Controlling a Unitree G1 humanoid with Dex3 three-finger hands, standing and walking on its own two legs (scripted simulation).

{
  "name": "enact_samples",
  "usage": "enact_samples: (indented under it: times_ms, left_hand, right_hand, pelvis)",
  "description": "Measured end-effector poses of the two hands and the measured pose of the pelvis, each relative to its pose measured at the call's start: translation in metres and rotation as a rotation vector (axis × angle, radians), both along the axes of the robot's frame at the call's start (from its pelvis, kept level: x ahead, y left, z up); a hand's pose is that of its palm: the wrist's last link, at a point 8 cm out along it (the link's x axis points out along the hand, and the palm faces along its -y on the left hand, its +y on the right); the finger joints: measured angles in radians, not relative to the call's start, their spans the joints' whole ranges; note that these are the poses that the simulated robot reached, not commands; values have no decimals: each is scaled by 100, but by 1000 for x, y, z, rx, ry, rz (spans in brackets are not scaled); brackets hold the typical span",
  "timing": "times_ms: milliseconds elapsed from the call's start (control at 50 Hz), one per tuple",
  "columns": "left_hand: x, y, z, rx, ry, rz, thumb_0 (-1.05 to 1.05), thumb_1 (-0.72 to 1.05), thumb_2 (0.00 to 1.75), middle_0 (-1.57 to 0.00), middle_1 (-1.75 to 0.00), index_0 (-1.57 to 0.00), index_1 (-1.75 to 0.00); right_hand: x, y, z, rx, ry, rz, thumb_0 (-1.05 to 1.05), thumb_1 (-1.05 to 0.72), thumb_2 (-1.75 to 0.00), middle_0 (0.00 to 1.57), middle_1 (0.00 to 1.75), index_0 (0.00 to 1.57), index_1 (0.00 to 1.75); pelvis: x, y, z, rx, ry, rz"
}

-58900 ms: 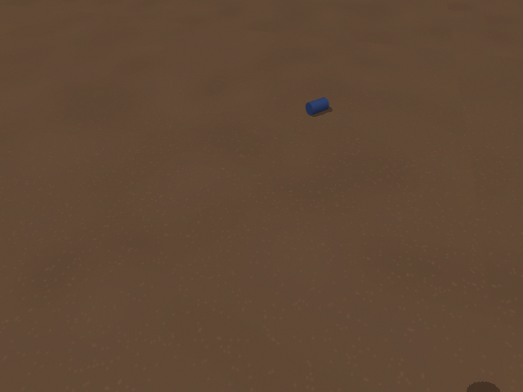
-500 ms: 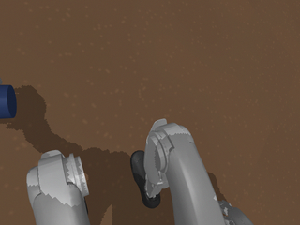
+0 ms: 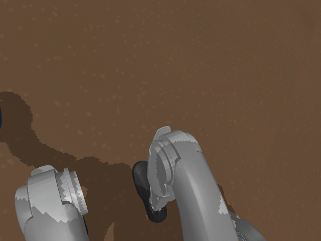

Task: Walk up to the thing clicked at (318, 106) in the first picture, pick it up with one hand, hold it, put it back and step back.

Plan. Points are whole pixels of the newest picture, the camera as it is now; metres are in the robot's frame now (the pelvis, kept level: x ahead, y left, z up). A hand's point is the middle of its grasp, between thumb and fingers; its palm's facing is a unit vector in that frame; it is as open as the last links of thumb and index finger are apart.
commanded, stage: rest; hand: left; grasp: from above
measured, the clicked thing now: out of the picture +0.47 +0.32 -0.26
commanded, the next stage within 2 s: open in 0.06 s
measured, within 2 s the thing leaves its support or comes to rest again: neither
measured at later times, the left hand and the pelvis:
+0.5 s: hand out of the picture +0.45 +0.31 -0.22, palm faces -0.48 -0.04 -0.87, open 11.7 cm; pelvis +0.00 +0.00 +0.00, yaw -1 degrees
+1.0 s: hand out of the picture +0.46 +0.32 -0.23, palm faces -0.48 -0.04 -0.87, open 13.0 cm; pelvis +0.00 +0.00 +0.00, yaw -1 degrees
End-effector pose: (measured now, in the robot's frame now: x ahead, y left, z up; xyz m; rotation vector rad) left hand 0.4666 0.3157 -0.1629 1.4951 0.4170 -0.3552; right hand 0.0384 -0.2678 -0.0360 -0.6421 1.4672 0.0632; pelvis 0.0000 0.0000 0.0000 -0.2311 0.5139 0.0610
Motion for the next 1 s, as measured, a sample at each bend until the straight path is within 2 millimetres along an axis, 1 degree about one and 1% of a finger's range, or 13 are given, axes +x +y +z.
enact_samples:
  times_ms: [260, 540, 740, 860, 1000]
  left_hand:
    - [0, 1, -1, -4, 6, -3, -1, -15, 56, -56, -62, -59, -62]
    - [-6, 0, -6, 3, 11, -24, -1, -22, 84, -37, -85, -39, -85]
    - [-2, 2, -9, 5, -5, -8, 0, -32, 100, -23, -102, -24, -101]
    - [-1, 3, -9, 9, 1, 1, 0, -38, 107, -16, -109, -17, -108]
    - [-2, 4, -9, 6, 11, 1, 0, -41, 110, -12, -113, -13, -111]
  right_hand:
    - [-4, 1, 5, -5, 7, 20, 0, -91, -90, 20, 30, 21, 30]
    - [-1, 4, 7, 0, -4, 47, 0, -91, -90, 20, 30, 21, 30]
    - [1, 4, 9, 4, -1, 53, 0, -91, -90, 20, 30, 21, 30]
    - [-1, 3, 9, 7, 7, 47, 0, -91, -90, 20, 30, 21, 30]
    - [-4, 3, 8, 10, 14, 38, 0, -91, -90, 20, 30, 21, 30]
  pelvis:
    - [-2, 0, 1, -7, -14, -3]
    - [-4, 1, 1, -11, -24, -5]
    - [-3, 1, 1, -15, -20, -5]
    - [-3, 0, 1, -16, -19, -5]
    - [-4, 0, 1, -15, -22, -6]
